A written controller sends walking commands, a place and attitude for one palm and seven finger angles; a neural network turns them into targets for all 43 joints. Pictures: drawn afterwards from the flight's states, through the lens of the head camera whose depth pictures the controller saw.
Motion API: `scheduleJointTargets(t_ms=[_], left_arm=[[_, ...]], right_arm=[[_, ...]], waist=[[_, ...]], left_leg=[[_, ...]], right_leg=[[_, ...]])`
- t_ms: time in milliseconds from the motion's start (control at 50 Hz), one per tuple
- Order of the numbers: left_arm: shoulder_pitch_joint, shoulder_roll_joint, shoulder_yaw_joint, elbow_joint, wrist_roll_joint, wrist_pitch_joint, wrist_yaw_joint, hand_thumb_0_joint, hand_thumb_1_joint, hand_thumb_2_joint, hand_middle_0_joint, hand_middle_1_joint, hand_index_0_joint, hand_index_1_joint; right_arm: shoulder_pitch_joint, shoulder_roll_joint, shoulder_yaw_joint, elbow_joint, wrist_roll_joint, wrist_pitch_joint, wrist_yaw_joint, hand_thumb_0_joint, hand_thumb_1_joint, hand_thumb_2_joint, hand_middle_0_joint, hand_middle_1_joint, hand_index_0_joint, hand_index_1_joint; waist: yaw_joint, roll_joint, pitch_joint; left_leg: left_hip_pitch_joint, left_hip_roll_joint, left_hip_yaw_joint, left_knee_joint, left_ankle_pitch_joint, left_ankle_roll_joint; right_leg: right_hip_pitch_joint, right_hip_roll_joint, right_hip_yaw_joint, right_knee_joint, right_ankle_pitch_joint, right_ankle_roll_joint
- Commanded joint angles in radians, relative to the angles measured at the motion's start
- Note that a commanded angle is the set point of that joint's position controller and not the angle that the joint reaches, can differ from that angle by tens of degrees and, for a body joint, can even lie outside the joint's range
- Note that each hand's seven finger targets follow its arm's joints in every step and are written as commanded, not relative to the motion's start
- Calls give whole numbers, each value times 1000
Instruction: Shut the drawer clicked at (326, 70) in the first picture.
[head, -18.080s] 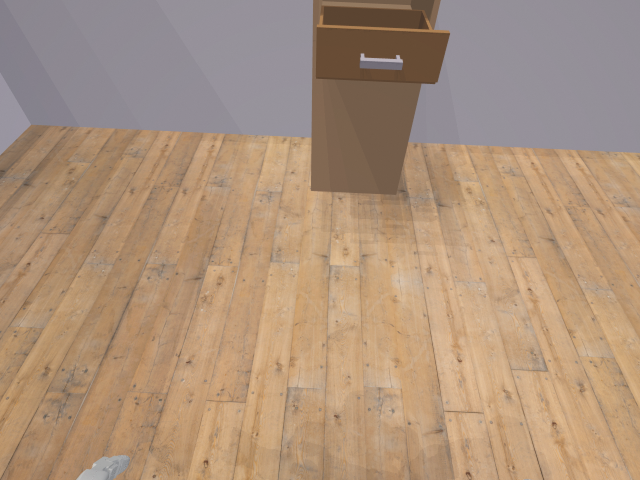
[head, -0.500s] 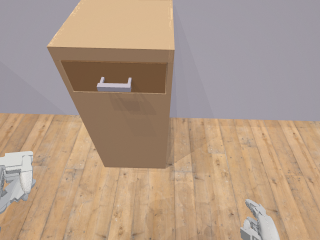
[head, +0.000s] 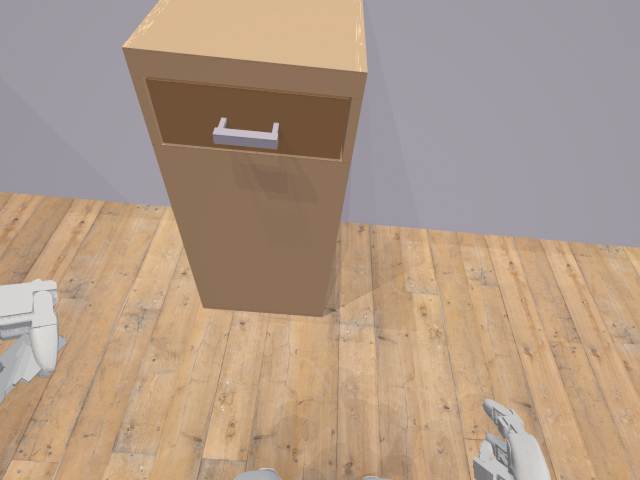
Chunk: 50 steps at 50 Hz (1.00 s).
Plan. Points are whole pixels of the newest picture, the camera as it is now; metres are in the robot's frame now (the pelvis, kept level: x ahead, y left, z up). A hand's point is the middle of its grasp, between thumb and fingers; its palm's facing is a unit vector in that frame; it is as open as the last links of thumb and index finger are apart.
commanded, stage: step back with the hand held close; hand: left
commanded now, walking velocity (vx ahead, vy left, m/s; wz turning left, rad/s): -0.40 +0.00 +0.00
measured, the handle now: (247, 131) +0.69 +0.17 +0.02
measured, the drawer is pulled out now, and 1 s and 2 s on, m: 0.00 0.00 0.00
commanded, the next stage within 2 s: stop stepping back and stand still in 0.34 s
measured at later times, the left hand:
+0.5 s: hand out of the picture +0.07 +0.19 +0.21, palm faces +0.17 -0.80 -0.57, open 3.3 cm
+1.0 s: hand out of the picture -0.01 +0.24 +0.20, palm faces +0.38 -0.80 -0.45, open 3.3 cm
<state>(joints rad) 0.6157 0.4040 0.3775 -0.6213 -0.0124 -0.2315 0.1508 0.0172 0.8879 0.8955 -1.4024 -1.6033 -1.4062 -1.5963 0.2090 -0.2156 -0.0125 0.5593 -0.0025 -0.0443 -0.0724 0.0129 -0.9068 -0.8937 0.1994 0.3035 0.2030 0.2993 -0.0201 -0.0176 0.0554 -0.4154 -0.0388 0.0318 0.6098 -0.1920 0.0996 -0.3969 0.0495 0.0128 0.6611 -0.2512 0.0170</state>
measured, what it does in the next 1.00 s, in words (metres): walks backwards: right foot, then left foot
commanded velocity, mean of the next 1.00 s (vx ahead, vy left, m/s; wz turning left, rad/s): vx -0.04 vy -0.01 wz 0.01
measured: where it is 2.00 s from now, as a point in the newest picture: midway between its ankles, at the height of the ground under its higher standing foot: outside the picture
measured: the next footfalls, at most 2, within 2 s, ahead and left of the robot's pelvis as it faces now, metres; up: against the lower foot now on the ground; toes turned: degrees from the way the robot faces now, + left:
right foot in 0.40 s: -0.13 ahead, -0.09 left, +0.00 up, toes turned -4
left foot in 0.66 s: -0.16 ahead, +0.15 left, +0.00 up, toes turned +4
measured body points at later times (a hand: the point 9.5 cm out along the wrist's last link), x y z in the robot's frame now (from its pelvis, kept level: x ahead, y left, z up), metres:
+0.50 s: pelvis -0.13 -0.02 +0.01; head -0.10 +0.00 +0.45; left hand +0.05 +0.23 +0.24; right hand +0.03 -0.25 -0.08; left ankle +0.01 +0.06 -0.69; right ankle -0.21 -0.11 -0.73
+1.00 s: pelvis -0.21 +0.00 +0.01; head -0.22 +0.01 +0.46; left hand -0.04 +0.28 +0.22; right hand -0.04 -0.22 -0.06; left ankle -0.15 +0.12 -0.72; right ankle -0.21 -0.11 -0.72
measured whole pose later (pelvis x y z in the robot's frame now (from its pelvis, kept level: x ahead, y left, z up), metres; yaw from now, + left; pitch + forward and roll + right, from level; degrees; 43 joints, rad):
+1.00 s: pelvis -0.21 +0.00 +0.01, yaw -1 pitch -2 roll -1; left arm 0.61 0.41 0.40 -0.57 -0.04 -0.19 0.16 0.02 0.89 0.90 -1.40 -1.60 -1.41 -1.60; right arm 0.21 -0.16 0.03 0.58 0.01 -0.10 -0.06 0.01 -0.91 -0.89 0.20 0.30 0.20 0.30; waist -0.03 0.01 -0.03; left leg -0.35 0.04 0.02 0.63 -0.36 0.01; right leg -0.21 0.02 -0.05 0.52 -0.35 -0.04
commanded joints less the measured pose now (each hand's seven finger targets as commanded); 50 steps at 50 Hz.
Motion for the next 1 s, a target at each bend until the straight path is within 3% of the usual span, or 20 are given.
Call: scheduleJointTargets(t_ms=[0,80,220,300,340,360,400,420,440,480,520,600,680,720,760,820,880,920,960,980], left_arm=[[-56,186,178,-257,9,-77,26,0,900,900,-1400,-1600,-1400,-1600],[64,110,112,-201,-26,-78,16,0,900,900,-1400,-1600,-1400,-1600],[10,146,84,-299,-41,-100,-6,0,900,900,-1400,-1600,-1400,-1600],[95,255,204,-384,-74,-97,-13,0,900,900,-1400,-1600,-1400,-1600],[144,264,234,-384,-97,-95,-25,0,900,900,-1400,-1600,-1400,-1600],[160,276,259,-375,-106,-103,-30,0,900,900,-1400,-1600,-1400,-1600],[161,313,304,-336,-129,-108,-18,0,900,900,-1400,-1600,-1400,-1600],[150,236,241,-266,-131,-92,-23,0,900,900,-1400,-1600,-1400,-1600],[159,199,238,-188,-111,-60,-15,0,900,900,-1400,-1600,-1400,-1600],[126,167,227,-100,-87,-7,-17,0,900,900,-1400,-1600,-1400,-1600],[34,133,157,-23,-66,11,-1,0,900,900,-1400,-1600,-1400,-1600],[-121,75,11,14,-28,18,22,0,900,900,-1400,-1600,-1400,-1600],[-154,155,55,-191,-3,-20,25,0,900,900,-1400,-1600,-1400,-1600],[-122,176,85,-299,-8,-39,22,0,900,900,-1400,-1600,-1400,-1600],[-82,162,90,-290,-13,-37,26,0,900,900,-1400,-1600,-1400,-1600],[-13,138,111,-209,-27,-23,31,0,900,900,-1400,-1600,-1400,-1600],[21,106,120,-93,-30,-5,32,0,900,900,-1400,-1600,-1400,-1600],[26,91,99,-57,-35,6,23,0,900,900,-1400,-1600,-1400,-1600],[14,106,91,-51,-39,12,19,0,900,900,-1400,-1600,-1400,-1600],[-44,109,76,-85,-38,11,21,0,900,900,-1400,-1600,-1400,-1600]], right_arm=[[-95,-116,-55,-165,-20,-89,-11,0,-900,-900,200,300,200,300],[-61,-113,-59,-112,-20,-117,6,0,-900,-900,200,300,200,300],[-50,-111,-44,-41,-40,-146,29,0,-900,-900,200,300,200,300],[-79,-109,-39,-90,-45,-130,46,0,-900,-900,200,300,200,300],[-112,-103,-30,-121,-35,-104,53,0,-900,-900,200,300,200,300],[-127,-103,-31,-132,-29,-87,52,0,-900,-900,200,300,200,300],[-119,-81,-20,-137,-2,-48,42,0,-900,-900,200,300,200,300],[-127,-96,-50,-128,23,-53,30,0,-900,-900,200,300,200,300],[-132,-102,-64,-107,21,-42,32,0,-900,-900,200,300,200,300],[-164,-46,-36,-106,22,-17,20,0,-900,-900,200,300,200,300],[-185,-61,-22,-115,26,-31,-6,0,-900,-900,200,300,200,300],[-136,-121,-35,-71,19,-93,-29,0,-900,-900,200,300,200,300],[-88,-133,-40,-109,12,-117,-22,0,-900,-900,200,300,200,300],[-76,-100,-16,-109,11,-126,-10,0,-900,-900,200,300,200,300],[-89,-109,-21,-111,13,-138,1,0,-900,-900,200,300,200,300],[-96,-109,-21,-105,11,-141,7,0,-900,-900,200,300,200,300],[-105,-102,-24,-114,16,-109,4,0,-900,-900,200,300,200,300],[-106,-100,-31,-124,18,-87,1,0,-900,-900,200,300,200,300],[-92,-81,-37,-115,16,-65,2,0,-900,-900,200,300,200,300],[-103,-93,-38,-107,18,-68,5,0,-900,-900,200,300,200,300]], waist=[[13,198,-124],[19,110,-157],[35,285,-381],[56,287,-479],[61,266,-450],[59,224,-401],[25,-100,-321],[46,-229,-203],[25,-206,-120],[-8,-94,-100],[-5,-38,-19],[11,-92,11],[21,-71,-124],[20,136,-205],[26,198,-176],[16,209,-100],[12,231,-33],[10,98,-11],[12,-220,-5],[19,-252,5]], left_leg=[[-283,368,-448,-494,-419,82],[82,290,-312,-410,-156,42],[546,240,-189,-304,563,-37],[529,240,-165,-307,553,-52],[430,230,-128,-302,397,-70],[375,205,-96,-249,217,-84],[298,65,-27,123,-112,-140],[179,-2,-70,403,-229,-151],[14,19,-113,525,-226,-138],[-55,76,-91,419,-124,-134],[42,88,-32,169,-119,-113],[163,62,3,-137,-80,-63],[260,124,-22,-146,283,-29],[309,142,-78,-190,371,-27],[265,189,-139,-235,265,-22],[116,235,-207,-345,-182,-12],[-67,209,-159,-377,-536,-34],[-90,139,-94,-231,-496,-64],[-133,44,14,219,-264,-91],[-182,45,-3,396,-222,-91]], right_leg=[[248,26,73,428,-118,2],[53,12,17,221,-247,-5],[35,37,-27,-101,-235,-11],[136,46,-44,-176,-213,-28],[207,23,-53,-269,-142,-40],[201,-20,-36,-373,-63,-51],[-32,-311,180,-515,22,-127],[-161,-414,261,-513,-51,-199],[-125,-389,195,-456,45,-199],[-34,-298,80,-354,171,-168],[-42,-263,74,-358,67,-130],[41,-246,118,-361,24,-51],[233,-159,69,-180,540,24],[218,-115,-16,-101,311,5],[192,-68,-41,-112,61,1],[211,-41,-67,-112,-124,-13],[266,-21,-83,-146,-216,-46],[226,-45,-1,-256,-307,-81],[145,-271,365,-480,-522,-196],[155,-356,443,-516,-379,-242]])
